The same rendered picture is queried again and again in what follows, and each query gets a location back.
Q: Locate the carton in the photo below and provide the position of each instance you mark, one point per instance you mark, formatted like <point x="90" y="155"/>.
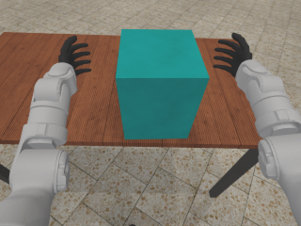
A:
<point x="161" y="78"/>

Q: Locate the table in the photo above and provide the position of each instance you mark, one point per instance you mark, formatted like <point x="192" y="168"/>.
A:
<point x="224" y="120"/>

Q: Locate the robot right upper arm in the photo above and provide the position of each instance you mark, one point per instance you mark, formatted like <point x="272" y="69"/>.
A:
<point x="280" y="159"/>

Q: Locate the robot left upper arm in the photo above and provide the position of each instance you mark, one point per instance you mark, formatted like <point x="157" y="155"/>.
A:
<point x="38" y="175"/>

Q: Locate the robot right hand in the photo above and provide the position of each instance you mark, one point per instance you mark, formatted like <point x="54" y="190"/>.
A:
<point x="241" y="54"/>

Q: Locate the robot left hand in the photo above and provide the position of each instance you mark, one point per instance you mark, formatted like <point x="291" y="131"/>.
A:
<point x="67" y="54"/>

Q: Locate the right robot forearm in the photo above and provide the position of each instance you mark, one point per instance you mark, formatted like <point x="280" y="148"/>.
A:
<point x="268" y="99"/>

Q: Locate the left robot forearm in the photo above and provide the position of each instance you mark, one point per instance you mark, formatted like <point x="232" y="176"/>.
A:
<point x="49" y="110"/>

